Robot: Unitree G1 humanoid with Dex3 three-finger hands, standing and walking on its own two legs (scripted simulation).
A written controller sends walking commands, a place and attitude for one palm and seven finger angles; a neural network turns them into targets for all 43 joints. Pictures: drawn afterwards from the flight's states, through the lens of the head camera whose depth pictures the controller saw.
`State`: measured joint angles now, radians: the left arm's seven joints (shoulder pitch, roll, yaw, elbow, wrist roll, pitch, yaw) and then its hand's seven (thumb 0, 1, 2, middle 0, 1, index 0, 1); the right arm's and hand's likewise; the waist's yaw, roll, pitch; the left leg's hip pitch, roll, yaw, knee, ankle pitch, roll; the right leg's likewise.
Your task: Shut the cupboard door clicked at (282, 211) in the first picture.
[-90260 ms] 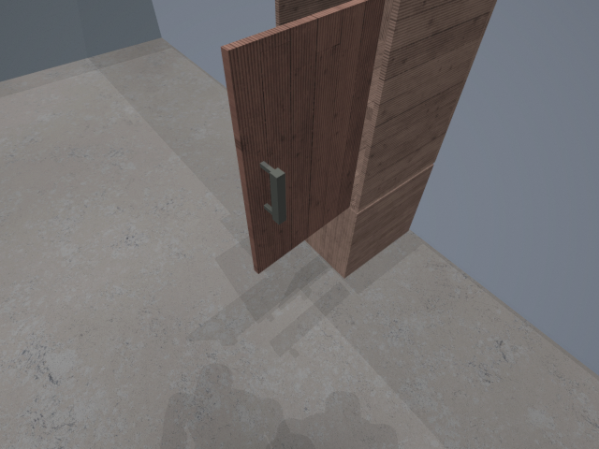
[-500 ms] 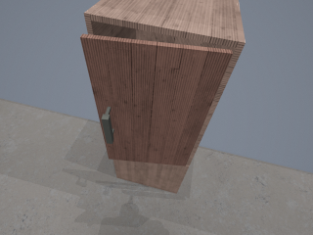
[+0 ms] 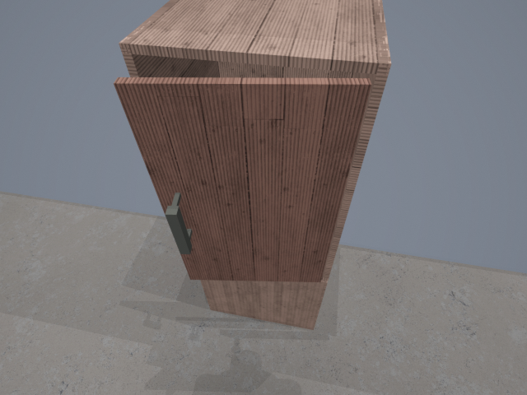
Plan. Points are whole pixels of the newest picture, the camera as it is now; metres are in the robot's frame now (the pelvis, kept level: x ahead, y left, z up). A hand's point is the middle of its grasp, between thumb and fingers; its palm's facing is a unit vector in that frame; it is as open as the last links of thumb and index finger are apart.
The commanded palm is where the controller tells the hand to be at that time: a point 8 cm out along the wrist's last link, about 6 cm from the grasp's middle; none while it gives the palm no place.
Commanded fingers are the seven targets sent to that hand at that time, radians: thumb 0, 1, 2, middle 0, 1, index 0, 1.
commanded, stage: come to a stop and stand still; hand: left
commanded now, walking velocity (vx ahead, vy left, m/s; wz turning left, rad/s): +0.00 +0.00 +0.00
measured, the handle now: (181, 224) +0.44 +0.20 -0.05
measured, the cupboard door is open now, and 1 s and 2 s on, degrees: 10 10 10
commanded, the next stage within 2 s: look again from close up in 0.28 s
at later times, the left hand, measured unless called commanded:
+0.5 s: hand out of the picture +0.01 +0.16 -0.17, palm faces +0.01 -0.98 -0.17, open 7.4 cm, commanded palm none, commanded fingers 0.00 0.90 0.90 -0.20 -0.30 -0.20 -0.30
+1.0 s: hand out of the picture +0.02 +0.17 -0.17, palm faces +0.01 -0.98 -0.19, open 7.4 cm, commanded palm none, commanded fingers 0.00 0.90 0.90 -0.20 -0.30 -0.20 -0.30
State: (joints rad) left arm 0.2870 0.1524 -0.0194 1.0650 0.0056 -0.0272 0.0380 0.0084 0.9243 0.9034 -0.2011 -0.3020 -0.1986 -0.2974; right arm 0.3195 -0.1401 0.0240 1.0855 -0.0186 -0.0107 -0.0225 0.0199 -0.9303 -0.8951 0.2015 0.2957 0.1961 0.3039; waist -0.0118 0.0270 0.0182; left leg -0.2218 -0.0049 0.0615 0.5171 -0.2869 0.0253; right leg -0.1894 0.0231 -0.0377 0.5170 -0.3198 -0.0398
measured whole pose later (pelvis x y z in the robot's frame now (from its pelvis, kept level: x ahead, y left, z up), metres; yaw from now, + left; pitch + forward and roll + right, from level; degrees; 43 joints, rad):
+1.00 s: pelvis +0.02 +0.00 +0.01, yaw +0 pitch -1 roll +1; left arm 0.27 0.16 -0.02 1.11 0.01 -0.02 0.03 0.00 0.91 0.90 -0.20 -0.30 -0.20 -0.30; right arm 0.25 -0.15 0.02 1.15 -0.01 -0.02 -0.03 0.01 -0.92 -0.90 0.20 0.30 0.20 0.30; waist 0.01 -0.02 0.04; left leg -0.15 -0.01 0.07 0.41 -0.25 0.02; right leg -0.12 0.02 -0.03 0.43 -0.29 -0.04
